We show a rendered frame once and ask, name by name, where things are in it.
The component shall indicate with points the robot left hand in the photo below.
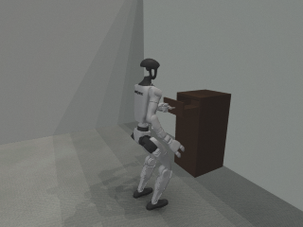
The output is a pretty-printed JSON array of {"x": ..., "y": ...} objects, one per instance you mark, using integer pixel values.
[{"x": 163, "y": 107}]

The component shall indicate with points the right robot shin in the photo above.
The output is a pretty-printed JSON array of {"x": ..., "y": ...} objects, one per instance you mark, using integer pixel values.
[{"x": 161, "y": 184}]

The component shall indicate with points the cabinet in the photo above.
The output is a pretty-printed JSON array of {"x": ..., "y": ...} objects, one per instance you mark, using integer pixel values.
[{"x": 203, "y": 136}]

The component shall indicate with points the drawer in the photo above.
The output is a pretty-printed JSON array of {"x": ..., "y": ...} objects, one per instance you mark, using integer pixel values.
[{"x": 183, "y": 108}]

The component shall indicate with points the right robot forearm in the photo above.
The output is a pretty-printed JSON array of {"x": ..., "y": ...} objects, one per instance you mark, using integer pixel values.
[{"x": 156, "y": 126}]

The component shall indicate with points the humanoid robot head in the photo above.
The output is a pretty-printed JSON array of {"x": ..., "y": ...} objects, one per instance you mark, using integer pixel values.
[{"x": 149, "y": 64}]

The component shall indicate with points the right robot upper arm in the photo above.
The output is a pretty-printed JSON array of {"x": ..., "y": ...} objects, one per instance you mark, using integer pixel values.
[{"x": 155, "y": 94}]

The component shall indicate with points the robot right hand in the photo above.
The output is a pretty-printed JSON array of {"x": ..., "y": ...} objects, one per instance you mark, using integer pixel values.
[{"x": 174, "y": 146}]

